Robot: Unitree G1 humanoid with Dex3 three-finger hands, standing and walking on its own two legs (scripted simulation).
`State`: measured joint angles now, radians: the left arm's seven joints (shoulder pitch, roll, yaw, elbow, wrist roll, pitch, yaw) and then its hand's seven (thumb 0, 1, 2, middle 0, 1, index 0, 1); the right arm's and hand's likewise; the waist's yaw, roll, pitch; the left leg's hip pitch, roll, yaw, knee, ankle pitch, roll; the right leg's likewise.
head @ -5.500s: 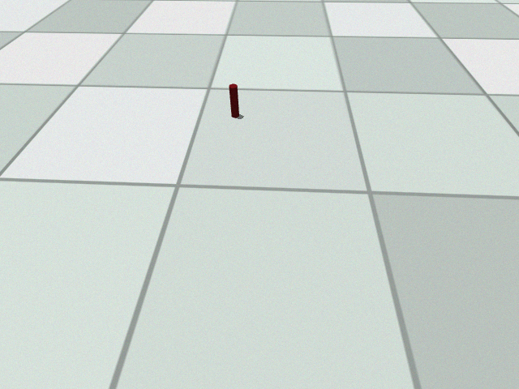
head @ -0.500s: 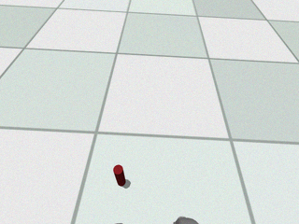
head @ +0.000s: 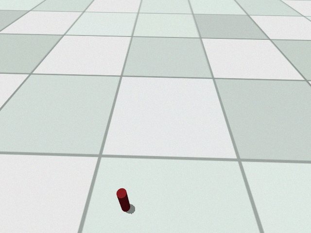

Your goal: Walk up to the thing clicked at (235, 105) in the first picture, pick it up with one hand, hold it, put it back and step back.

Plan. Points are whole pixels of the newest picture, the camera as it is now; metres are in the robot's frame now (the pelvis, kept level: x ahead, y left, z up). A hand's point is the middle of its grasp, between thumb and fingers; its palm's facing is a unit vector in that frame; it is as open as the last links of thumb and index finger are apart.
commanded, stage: walk up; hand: left
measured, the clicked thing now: (123, 200) +0.45 +0.19 -0.66
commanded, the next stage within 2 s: stand in 1.02 s
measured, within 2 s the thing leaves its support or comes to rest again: neither
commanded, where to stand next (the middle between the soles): +0.10 -0.02 m, yaw +0 degrees
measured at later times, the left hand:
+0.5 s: hand out of the picture +0.09 +0.26 -0.15, palm faces +0.01 -0.94 -0.33, open 7.4 cm
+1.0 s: hand out of the picture +0.11 +0.25 -0.15, palm faces +0.00 -0.95 -0.32, open 7.4 cm
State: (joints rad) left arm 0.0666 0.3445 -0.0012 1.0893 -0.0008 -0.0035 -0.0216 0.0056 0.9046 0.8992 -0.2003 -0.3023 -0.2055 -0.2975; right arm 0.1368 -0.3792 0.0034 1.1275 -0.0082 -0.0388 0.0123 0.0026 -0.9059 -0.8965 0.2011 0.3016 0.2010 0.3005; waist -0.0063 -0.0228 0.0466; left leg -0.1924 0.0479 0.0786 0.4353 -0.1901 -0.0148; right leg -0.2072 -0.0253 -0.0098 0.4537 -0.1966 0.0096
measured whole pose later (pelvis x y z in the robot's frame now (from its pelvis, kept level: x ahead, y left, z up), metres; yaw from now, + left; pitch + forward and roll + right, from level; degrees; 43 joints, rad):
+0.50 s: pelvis +0.02 +0.01 +0.01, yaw +0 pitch -2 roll +0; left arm 0.08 0.35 0.01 1.18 0.00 0.00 -0.01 0.01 0.91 0.90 -0.20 -0.30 -0.20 -0.30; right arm 0.07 -0.35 0.00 1.17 -0.01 -0.04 0.01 0.00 -0.91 -0.90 0.20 0.30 0.20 0.30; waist 0.01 0.00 0.04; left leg -0.12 0.04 0.08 0.34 -0.17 -0.01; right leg -0.13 -0.03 -0.02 0.34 -0.17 0.02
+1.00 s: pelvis +0.03 +0.00 +0.01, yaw +0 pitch -2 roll +0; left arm 0.08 0.34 0.01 1.17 0.01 0.00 -0.01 0.01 0.91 0.90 -0.20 -0.30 -0.20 -0.30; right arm 0.09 -0.35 -0.01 1.17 -0.01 -0.03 0.00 0.00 -0.91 -0.90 0.20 0.30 0.20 0.30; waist 0.00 -0.01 0.04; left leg -0.11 0.04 0.08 0.31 -0.17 -0.02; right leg -0.11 -0.03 -0.02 0.32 -0.17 0.02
